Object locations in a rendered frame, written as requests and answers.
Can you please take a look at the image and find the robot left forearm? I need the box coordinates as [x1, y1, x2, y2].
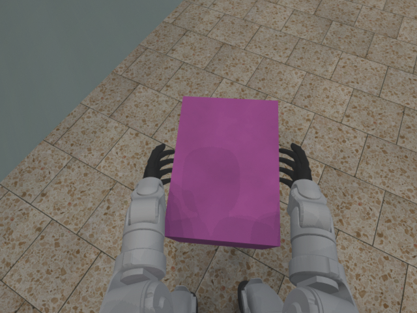
[99, 177, 166, 313]

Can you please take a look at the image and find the left robot upper arm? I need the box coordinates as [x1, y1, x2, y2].
[100, 279, 174, 313]

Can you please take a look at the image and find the left robot hand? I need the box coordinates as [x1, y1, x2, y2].
[143, 143, 175, 185]

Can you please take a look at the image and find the right robot shin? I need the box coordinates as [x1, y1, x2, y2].
[245, 278, 263, 288]

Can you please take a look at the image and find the robot right forearm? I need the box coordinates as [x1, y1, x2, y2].
[287, 179, 358, 311]

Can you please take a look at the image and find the right robot hand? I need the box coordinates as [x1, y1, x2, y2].
[279, 143, 312, 188]

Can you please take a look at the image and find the left robot thigh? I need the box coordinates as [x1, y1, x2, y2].
[170, 291, 196, 313]

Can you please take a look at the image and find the carton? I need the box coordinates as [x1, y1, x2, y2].
[165, 96, 280, 250]

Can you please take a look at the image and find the right robot upper arm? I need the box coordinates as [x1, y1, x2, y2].
[282, 286, 359, 313]

